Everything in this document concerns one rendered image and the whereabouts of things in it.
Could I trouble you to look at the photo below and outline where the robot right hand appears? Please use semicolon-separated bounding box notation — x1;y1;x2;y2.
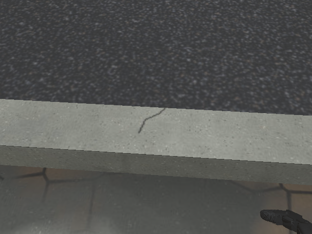
260;210;312;234

